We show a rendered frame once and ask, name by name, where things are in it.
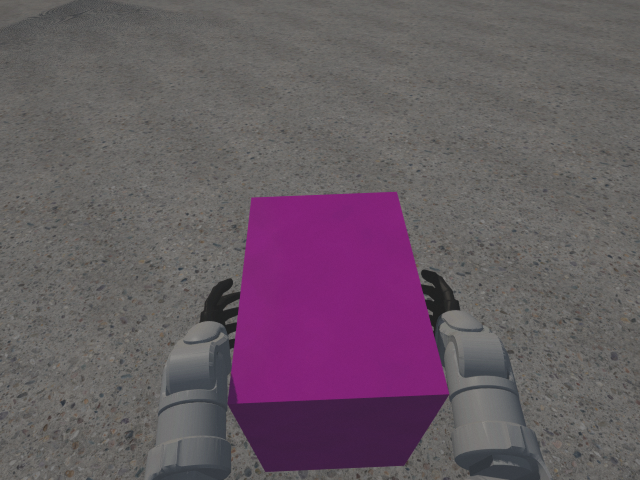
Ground carton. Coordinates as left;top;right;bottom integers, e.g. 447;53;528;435
228;192;449;472

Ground left robot hand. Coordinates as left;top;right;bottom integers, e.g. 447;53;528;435
199;278;240;349

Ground right robot hand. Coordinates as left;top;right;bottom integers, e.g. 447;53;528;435
421;270;460;337

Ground robot right forearm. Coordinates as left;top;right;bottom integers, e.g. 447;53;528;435
435;310;553;480

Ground robot left forearm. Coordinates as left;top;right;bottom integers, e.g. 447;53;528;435
144;321;232;480

